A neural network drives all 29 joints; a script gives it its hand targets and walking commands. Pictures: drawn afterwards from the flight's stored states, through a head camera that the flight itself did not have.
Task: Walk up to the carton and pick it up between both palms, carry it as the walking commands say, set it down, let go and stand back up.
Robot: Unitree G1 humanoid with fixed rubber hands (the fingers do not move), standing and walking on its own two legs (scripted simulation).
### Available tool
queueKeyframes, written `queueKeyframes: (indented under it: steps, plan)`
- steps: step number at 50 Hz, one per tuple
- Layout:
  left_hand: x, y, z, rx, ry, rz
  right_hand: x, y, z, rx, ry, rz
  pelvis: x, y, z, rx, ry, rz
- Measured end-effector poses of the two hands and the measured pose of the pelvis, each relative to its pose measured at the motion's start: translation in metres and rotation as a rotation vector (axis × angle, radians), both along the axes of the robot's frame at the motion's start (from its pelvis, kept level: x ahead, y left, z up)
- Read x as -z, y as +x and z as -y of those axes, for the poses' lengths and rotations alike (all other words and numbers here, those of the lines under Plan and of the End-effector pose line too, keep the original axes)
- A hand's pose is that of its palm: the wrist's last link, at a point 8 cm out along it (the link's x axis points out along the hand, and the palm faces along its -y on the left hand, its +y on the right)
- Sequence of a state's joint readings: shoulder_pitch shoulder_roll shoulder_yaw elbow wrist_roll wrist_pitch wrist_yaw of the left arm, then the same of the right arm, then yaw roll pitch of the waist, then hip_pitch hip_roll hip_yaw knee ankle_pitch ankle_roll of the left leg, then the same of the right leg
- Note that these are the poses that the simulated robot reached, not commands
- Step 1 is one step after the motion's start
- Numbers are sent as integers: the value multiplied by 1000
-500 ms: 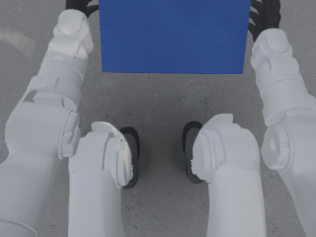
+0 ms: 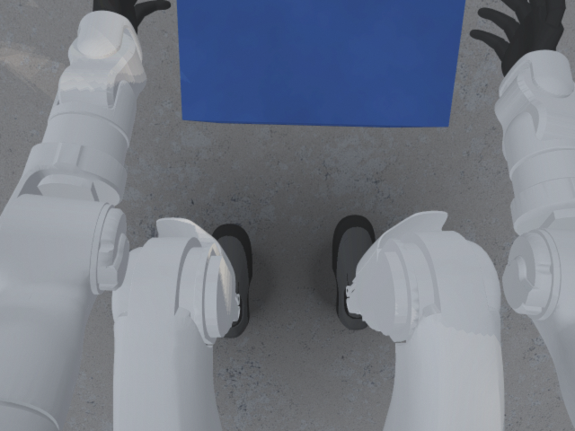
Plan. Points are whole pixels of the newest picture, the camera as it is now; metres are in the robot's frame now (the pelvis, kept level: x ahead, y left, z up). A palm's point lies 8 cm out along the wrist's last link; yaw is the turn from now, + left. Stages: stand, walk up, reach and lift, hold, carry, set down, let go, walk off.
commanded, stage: set down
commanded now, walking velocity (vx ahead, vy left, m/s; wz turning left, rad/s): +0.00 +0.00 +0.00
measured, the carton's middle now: (312, 33) +0.52 -0.03 -0.25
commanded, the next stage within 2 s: let go in 1.40 s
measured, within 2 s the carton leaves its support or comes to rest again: neither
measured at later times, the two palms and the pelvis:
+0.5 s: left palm out of the picture +0.54 +0.18 -0.05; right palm out of the picture +0.48 -0.28 -0.05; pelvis -0.01 +0.00 +0.08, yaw +0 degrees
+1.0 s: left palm out of the picture +0.54 +0.19 +0.12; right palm out of the picture +0.48 -0.28 +0.11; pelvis +0.02 +0.00 +0.21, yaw +0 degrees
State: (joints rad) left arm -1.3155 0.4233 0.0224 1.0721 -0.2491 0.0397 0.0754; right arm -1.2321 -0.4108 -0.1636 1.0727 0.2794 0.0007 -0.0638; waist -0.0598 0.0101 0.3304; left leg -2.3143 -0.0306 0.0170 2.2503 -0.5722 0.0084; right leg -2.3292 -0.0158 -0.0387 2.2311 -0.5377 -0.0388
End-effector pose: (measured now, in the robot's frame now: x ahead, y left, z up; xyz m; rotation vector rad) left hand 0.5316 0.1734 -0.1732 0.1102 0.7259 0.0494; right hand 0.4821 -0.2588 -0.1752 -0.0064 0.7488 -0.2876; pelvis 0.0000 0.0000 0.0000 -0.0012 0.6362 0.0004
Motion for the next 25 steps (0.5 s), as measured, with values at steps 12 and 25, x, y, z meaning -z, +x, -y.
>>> queueKeyframes:
  steps: [12,25]
  plan:
    - [-34,3,-17,-1,28,84,-29,-2,8,-18,-8,81,-24,-7,-2,6,-1,116]
    - [-127,12,-7,2,14,81,-123,2,19,-12,-3,100,-75,-9,-2,16,16,48]
